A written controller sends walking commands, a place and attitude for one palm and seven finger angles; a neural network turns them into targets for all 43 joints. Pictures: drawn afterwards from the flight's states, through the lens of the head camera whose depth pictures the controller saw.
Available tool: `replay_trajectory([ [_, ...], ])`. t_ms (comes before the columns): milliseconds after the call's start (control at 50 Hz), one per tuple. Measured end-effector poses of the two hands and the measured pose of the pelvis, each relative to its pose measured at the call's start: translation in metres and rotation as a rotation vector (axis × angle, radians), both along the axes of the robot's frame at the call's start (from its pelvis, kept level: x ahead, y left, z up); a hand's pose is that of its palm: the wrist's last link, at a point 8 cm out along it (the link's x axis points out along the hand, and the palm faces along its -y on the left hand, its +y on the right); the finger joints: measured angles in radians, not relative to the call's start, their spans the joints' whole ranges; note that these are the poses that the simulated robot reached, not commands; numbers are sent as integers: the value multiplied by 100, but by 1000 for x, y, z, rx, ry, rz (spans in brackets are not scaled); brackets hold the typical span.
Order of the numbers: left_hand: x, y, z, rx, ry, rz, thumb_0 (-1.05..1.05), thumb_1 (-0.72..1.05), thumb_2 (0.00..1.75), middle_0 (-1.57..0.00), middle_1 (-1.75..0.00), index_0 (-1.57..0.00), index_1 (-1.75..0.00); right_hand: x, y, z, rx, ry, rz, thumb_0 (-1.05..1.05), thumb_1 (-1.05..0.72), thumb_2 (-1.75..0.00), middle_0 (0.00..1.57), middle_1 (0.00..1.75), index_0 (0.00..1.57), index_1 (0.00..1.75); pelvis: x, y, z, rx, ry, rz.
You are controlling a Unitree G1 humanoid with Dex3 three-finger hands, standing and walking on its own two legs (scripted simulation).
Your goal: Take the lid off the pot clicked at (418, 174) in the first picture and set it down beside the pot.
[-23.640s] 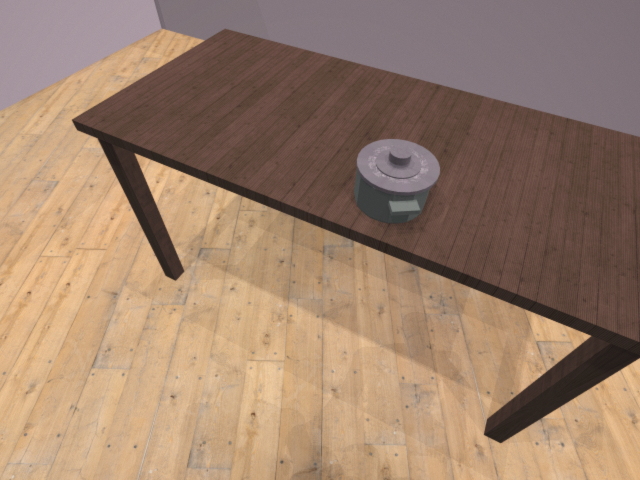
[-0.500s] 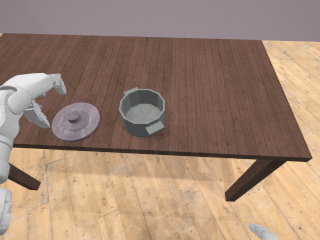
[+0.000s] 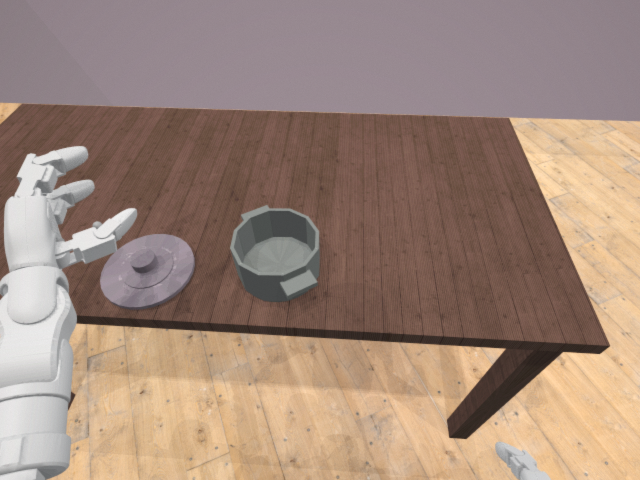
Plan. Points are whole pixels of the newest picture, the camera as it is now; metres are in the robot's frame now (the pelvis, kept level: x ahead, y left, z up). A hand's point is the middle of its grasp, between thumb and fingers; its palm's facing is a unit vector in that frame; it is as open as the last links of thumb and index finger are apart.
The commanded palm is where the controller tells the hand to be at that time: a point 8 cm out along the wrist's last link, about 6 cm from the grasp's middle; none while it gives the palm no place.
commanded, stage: draw the hand back to the body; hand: left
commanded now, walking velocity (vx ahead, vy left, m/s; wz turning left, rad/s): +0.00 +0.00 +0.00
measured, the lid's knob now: (143, 260) +0.45 +0.34 -0.05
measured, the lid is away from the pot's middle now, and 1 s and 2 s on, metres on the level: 0.23 0.23 0.23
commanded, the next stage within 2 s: step back with the hand held close in 1.26 s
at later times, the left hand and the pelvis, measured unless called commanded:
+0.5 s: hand (82, 292) +0.26 +0.25 +0.15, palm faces +0.45 -0.86 -0.26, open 7.6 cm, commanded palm +0.20 +0.29 +0.17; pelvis -0.02 -0.02 +0.00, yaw +0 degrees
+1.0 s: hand (63, 376) +0.18 +0.24 +0.15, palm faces +0.39 -0.85 -0.34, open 7.4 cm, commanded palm +0.12 +0.27 +0.17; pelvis -0.02 -0.01 +0.00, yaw +0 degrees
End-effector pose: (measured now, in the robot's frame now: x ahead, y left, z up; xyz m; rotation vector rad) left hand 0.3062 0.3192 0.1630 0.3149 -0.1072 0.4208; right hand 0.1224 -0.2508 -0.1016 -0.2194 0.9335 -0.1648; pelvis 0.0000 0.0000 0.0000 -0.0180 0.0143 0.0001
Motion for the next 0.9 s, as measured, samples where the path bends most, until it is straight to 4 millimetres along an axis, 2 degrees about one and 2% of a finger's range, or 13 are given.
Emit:
replay_trajectory([
  [140, -26, -9, 2, 7, -17, 11, 1, 50, 58, -24, -69, -24, -69, 19, -4, 5, 6, -58, 24, 1, -91, -90, 20, 30, 20, 30, -2, -7, 0, 3, -15, 4],
  [340, -64, -20, 3, 4, -44, 17, 2, 68, 73, -23, -51, -23, -51, 41, 9, 16, 42, -160, 69, 1, -91, -90, 20, 30, 20, 30, -11, -15, 1, 6, -41, 6],
  [580, -104, -29, 0, 12, -46, 17, 2, 86, 87, -21, -33, -21, -34, 34, 16, 16, 56, -181, 92, 1, -90, -90, 20, 30, 20, 30, -20, -17, 1, 7, -61, 7],
  [740, -129, -35, 0, 42, -40, -3, 2, 89, 90, -21, -31, -21, -31, 27, 14, 16, 47, -186, 86, 2, -90, -90, 20, 30, 20, 30, -22, -15, 1, 6, -69, 6],
  [900, -153, -42, 1, 70, -28, -25, 2, 90, 90, -21, -30, -21, -30, 30, 17, 20, 38, -213, 93, 2, -90, -90, 20, 30, 20, 30, -23, -12, 0, 3, -72, 6],
])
